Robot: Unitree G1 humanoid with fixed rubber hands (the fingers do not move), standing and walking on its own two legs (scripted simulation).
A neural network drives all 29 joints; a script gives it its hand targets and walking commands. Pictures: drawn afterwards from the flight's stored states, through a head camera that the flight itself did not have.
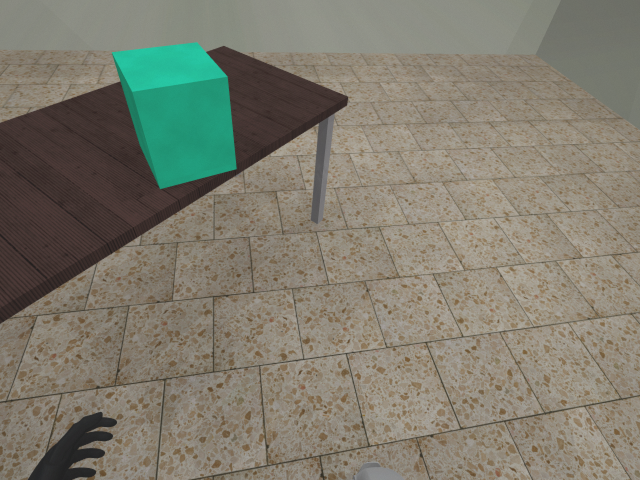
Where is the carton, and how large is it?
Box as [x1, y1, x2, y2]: [112, 42, 236, 188]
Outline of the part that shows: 196,42 112,52 140,146 160,188 236,168 227,76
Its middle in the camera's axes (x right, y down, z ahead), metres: -0.36 -0.31 +0.96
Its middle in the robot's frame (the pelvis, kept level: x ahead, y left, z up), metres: +0.96 +0.30 -0.03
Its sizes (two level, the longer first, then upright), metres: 0.210 0.200 0.250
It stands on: a table, 0.60 m high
